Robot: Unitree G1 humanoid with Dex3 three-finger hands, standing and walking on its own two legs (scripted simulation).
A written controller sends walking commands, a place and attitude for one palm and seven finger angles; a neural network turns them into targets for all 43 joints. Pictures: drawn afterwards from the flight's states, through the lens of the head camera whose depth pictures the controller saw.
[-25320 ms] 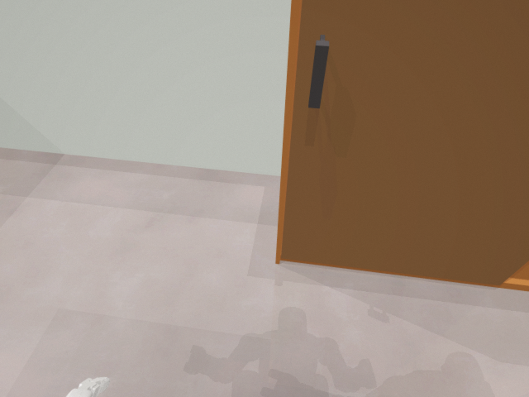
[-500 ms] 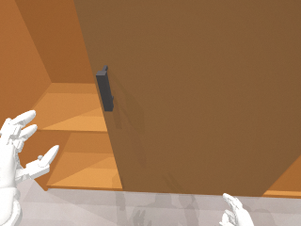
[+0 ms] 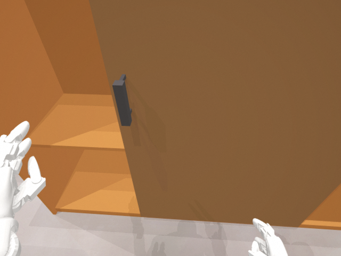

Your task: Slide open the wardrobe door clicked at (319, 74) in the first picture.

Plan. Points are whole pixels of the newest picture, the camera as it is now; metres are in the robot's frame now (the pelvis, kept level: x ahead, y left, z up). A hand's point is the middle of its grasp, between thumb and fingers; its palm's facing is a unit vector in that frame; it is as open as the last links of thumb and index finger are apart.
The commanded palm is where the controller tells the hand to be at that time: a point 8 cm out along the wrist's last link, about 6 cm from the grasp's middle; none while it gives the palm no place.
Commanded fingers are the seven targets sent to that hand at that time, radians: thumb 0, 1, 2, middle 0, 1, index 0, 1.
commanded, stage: step back with the hand held close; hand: left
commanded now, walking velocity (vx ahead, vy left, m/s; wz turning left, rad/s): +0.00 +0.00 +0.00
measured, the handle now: (124, 100) +0.49 +0.21 +0.13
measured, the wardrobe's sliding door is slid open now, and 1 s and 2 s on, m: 0.54 0.54 0.54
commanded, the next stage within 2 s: stop stepping back and stand still in 1.30 s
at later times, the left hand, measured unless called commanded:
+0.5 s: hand (34, 188) +0.17 +0.27 +0.16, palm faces +0.37 -0.80 -0.47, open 7.4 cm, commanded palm +0.11 +0.31 +0.17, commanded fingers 0.00 0.90 0.90 -0.20 -0.30 -0.20 -0.30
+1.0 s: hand out of the picture +0.11 +0.31 +0.15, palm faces +0.47 -0.79 -0.38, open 7.4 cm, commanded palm +0.04 +0.34 +0.17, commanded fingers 0.00 0.90 0.90 -0.20 -0.30 -0.20 -0.30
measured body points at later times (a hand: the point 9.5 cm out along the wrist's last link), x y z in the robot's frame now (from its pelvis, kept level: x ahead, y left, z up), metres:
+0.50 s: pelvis -0.03 +0.02 +0.00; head -0.02 +0.02 +0.44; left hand +0.15 +0.31 +0.18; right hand +0.15 -0.23 -0.08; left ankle +0.02 +0.09 -0.74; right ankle -0.03 -0.11 -0.74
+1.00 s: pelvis -0.09 +0.04 -0.02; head -0.08 +0.07 +0.43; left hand +0.08 +0.35 +0.17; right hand +0.09 -0.20 -0.08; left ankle +0.02 +0.09 -0.74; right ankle -0.04 -0.11 -0.74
